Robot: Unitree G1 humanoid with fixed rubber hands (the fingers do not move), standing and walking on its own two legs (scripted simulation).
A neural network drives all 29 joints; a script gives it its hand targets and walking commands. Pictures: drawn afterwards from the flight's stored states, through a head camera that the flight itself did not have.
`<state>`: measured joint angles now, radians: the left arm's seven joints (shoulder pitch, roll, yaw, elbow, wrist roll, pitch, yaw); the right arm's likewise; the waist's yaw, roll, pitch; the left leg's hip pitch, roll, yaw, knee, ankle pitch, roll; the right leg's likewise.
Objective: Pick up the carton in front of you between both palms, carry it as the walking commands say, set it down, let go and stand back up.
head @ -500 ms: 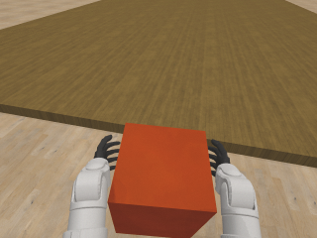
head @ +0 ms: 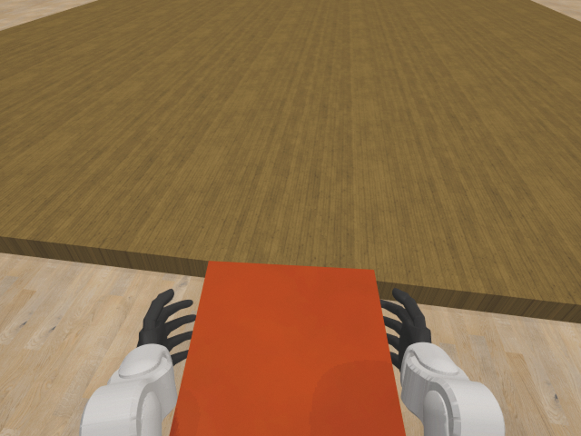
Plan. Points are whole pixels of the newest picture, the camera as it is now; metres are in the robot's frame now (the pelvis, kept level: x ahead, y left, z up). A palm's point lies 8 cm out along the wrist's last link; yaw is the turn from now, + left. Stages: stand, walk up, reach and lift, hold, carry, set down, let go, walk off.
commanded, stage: carry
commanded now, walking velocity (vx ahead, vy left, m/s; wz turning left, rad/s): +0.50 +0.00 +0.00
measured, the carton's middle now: (284, 384) +0.22 +0.00 +0.01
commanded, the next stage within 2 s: none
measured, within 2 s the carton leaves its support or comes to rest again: neither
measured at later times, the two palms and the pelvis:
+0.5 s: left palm (195, 194) +0.53 +0.15 +0.10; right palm (359, 187) +0.53 -0.15 +0.10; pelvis +0.30 -0.01 +0.00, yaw +2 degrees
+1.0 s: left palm (213, 88) +0.95 +0.16 +0.13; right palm (328, 91) +0.97 -0.15 +0.12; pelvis +0.63 -0.02 -0.03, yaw +4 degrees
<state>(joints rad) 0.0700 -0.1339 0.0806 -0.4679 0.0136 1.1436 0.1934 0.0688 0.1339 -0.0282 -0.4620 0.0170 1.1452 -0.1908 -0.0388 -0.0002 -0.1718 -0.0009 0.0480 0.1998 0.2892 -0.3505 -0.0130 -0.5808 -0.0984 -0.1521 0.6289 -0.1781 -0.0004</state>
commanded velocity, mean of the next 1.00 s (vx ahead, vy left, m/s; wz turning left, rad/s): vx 0.50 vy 0.00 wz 0.00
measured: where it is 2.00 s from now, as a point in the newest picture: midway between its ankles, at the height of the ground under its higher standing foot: (280, 215)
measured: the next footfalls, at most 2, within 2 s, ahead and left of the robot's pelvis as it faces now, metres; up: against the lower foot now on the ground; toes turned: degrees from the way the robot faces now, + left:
right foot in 0.08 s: +0.24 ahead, -0.12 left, +0.00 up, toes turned -12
left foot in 0.54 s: +0.48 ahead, +0.11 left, +0.00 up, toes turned +16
